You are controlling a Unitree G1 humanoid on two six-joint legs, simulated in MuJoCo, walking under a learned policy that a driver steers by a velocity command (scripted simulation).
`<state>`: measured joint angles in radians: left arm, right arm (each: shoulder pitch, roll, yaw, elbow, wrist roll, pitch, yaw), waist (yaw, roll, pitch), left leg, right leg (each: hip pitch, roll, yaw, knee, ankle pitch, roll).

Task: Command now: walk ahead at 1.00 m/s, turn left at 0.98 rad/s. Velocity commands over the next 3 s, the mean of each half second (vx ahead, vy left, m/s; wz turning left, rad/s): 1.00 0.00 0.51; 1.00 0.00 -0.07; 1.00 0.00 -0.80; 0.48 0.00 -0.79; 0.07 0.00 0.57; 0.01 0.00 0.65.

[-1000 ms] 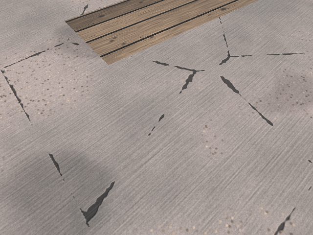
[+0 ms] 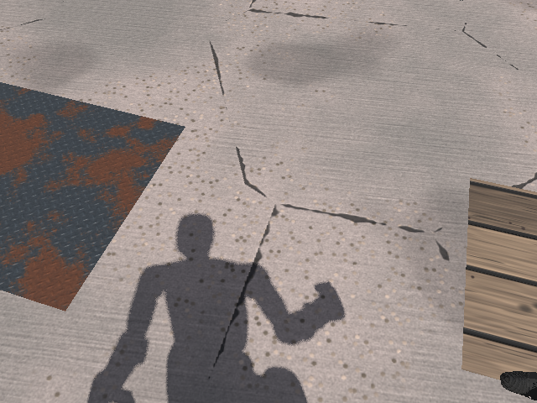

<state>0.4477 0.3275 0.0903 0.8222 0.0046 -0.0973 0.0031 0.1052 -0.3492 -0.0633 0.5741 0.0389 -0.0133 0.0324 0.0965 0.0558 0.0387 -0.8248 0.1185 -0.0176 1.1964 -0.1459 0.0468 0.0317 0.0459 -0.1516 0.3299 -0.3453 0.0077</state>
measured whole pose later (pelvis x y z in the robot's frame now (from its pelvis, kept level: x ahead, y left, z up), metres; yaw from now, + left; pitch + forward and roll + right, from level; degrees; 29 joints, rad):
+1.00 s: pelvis +0.93 +0.12 +0.01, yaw +11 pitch +0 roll -2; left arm 0.54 0.23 0.03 0.87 -0.02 -0.10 -0.01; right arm -0.01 -0.26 0.00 0.65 0.00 -0.12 0.03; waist 0.12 0.02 0.02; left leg -0.72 0.10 -0.10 0.67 0.10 -0.02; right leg 0.05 0.08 0.07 0.25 -0.31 -0.06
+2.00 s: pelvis +1.72 +0.08 -0.01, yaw -40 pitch +0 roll +1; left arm 0.24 0.32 0.08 0.67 0.01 0.01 0.04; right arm 0.06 -0.29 -0.04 0.68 -0.03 -0.10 0.02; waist 0.04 0.01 0.03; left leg -0.49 -0.06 -0.06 0.51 0.04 -0.01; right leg -0.20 0.16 0.21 0.74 -0.47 -0.07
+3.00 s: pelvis +1.81 +0.06 +0.01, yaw +2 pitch +2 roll -1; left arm 0.16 0.34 0.08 0.76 0.00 0.02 0.02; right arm 0.12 -0.29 -0.04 0.59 -0.01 0.03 0.00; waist 0.02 -0.03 0.06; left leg -0.30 -0.02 -0.02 0.48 -0.22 0.03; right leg -0.49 -0.05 -0.01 1.03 -0.44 0.09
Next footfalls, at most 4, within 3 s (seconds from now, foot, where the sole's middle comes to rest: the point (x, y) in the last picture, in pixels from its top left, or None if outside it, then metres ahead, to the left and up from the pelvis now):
0.18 left None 0.36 0.10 -0.77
0.66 right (302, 267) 0.88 0.00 -0.77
1.12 left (208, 168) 1.24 0.34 -0.77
1.58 right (303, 105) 1.62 0.04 -0.77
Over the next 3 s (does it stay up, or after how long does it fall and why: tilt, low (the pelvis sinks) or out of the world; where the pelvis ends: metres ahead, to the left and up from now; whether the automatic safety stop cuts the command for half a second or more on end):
stays up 1.81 0.06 0.01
